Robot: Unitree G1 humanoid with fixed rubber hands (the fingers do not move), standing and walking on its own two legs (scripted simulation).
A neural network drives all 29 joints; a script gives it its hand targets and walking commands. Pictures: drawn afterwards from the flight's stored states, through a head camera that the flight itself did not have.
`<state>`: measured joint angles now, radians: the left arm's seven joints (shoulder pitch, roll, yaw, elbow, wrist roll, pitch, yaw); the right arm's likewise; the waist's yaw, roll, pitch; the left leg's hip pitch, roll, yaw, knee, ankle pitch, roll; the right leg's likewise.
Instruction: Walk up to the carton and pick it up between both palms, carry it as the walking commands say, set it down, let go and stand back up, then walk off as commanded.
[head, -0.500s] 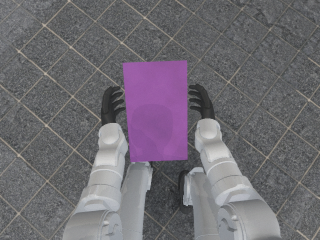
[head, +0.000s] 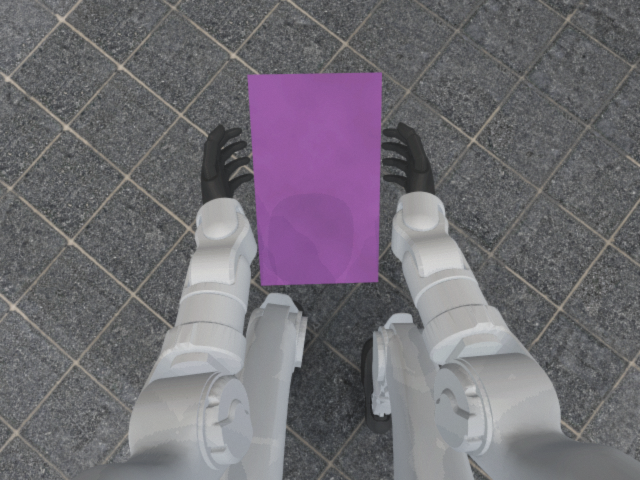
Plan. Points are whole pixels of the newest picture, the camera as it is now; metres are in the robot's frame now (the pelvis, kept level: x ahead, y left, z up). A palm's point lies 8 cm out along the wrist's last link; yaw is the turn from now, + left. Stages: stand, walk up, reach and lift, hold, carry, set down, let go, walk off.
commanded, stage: set down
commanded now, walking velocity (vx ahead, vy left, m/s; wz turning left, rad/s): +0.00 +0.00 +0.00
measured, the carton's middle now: (316, 178) +0.47 +0.06 -0.22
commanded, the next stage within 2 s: none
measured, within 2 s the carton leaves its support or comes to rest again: neither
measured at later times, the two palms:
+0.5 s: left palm (234, 190) +0.44 +0.17 -0.19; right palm (401, 184) +0.47 -0.06 -0.20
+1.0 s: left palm (243, 190) +0.46 +0.18 -0.28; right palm (390, 184) +0.49 -0.06 -0.28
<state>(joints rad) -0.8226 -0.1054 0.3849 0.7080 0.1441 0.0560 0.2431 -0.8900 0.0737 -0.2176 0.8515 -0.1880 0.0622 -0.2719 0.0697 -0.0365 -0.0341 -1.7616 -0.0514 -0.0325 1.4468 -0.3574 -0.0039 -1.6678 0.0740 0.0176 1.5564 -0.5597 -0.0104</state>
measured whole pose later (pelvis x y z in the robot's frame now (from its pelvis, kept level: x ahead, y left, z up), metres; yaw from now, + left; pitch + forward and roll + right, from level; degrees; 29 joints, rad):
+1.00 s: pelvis -0.02 +0.00 -0.12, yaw -1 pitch +44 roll +0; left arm -1.16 -0.01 0.50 0.71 0.17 0.17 0.14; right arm -1.25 -0.02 -0.27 0.87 -0.19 0.17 -0.22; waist 0.07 -0.04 0.15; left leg -2.20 -0.05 -0.02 1.81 -0.38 -0.01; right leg -2.10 0.10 0.02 1.94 -0.61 0.01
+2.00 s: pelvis -0.02 +0.00 -0.16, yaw -1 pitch +40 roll +1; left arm -1.41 0.12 0.57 0.89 0.19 0.19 -0.01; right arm -1.40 -0.12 -0.26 0.98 -0.18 0.18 -0.10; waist 0.11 -0.01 0.30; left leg -2.27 -0.05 0.00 1.99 -0.42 -0.02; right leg -2.16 0.11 0.02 2.13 -0.67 0.01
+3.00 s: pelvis -0.01 +0.00 -0.17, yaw -1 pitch +44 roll +1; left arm -1.42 0.14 0.65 0.94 0.23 0.12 -0.07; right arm -1.40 -0.12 -0.26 0.98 -0.18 0.14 -0.05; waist 0.11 0.00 0.28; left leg -2.30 -0.03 0.00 2.00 -0.46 -0.02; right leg -2.20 0.13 0.02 2.13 -0.69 0.01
